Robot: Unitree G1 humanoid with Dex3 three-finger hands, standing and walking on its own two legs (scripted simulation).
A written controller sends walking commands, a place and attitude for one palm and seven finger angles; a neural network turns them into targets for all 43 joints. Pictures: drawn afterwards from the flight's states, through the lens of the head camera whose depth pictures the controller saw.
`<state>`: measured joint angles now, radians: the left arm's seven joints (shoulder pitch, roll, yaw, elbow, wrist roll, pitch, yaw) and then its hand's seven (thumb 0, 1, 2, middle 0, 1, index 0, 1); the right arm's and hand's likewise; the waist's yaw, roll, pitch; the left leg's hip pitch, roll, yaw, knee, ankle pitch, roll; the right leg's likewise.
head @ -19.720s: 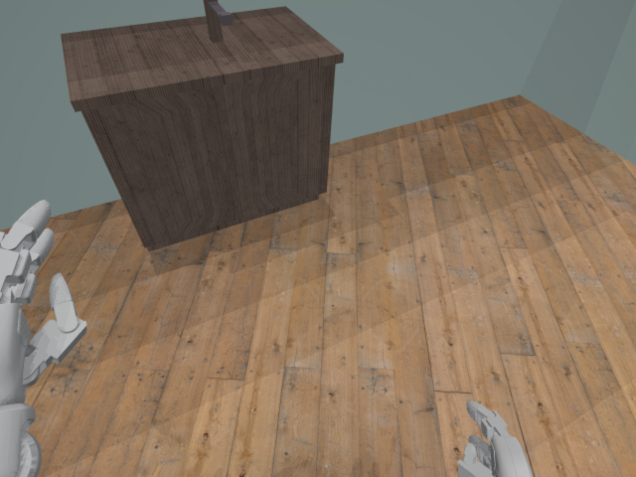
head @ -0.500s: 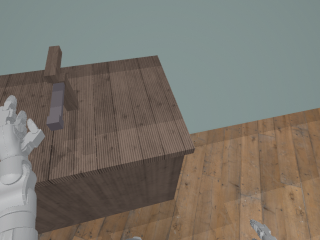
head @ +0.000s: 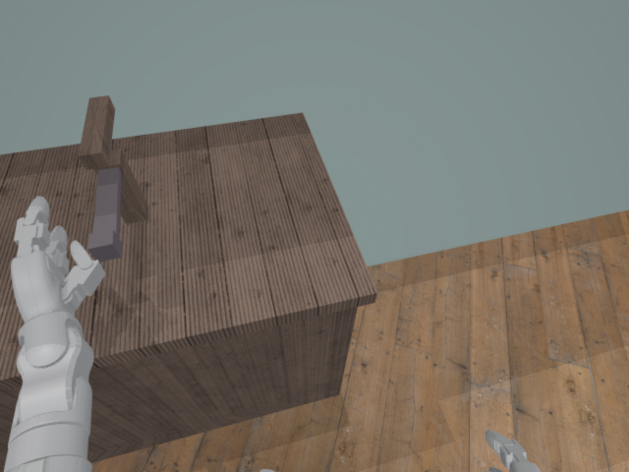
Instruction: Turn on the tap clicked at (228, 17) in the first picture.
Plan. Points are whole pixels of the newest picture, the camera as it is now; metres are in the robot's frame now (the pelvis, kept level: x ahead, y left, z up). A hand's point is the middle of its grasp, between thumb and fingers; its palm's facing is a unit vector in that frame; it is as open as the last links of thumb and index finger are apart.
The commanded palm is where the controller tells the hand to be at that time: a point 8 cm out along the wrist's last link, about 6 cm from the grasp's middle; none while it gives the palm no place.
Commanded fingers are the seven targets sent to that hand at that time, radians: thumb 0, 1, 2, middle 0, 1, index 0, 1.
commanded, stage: push the lever round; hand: left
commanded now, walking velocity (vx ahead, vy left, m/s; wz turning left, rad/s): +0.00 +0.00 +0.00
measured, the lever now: (105, 245) +0.36 +0.29 +0.09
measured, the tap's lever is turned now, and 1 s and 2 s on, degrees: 2 25 50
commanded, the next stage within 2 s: none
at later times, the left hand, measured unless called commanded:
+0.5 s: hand (126, 260) +0.34 +0.26 +0.08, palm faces +0.54 -0.84 -0.06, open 7.7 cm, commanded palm +0.30 +0.29 +0.08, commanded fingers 0.00 0.90 0.90 -0.15 -0.15 -0.15 -0.15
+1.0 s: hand (160, 250) +0.36 +0.22 +0.08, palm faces +0.63 -0.78 -0.07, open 7.7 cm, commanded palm +0.31 +0.25 +0.08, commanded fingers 0.00 0.90 0.90 -0.15 -0.15 -0.15 -0.15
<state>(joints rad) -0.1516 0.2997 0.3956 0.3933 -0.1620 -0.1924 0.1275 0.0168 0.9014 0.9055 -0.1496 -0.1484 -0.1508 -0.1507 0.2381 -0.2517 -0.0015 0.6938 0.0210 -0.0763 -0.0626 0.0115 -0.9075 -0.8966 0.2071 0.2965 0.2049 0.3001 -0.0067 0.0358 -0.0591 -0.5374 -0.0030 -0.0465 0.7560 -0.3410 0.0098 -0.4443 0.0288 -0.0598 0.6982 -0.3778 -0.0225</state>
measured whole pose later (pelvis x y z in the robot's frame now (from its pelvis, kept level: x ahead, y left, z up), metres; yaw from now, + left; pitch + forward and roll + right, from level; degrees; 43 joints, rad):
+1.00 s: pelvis +0.00 -0.01 +0.00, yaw +1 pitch +6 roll -1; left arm -0.25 0.13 0.23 0.40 -0.04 -0.13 0.49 0.01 0.91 0.91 -0.15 -0.15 -0.15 -0.15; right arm 0.20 -0.23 -0.01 0.70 -0.01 -0.03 -0.04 0.01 -0.91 -0.90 0.21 0.30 0.20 0.30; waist -0.01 0.04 -0.08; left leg -0.53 0.00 -0.06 0.75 -0.34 0.00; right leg -0.44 0.03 -0.07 0.71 -0.39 -0.03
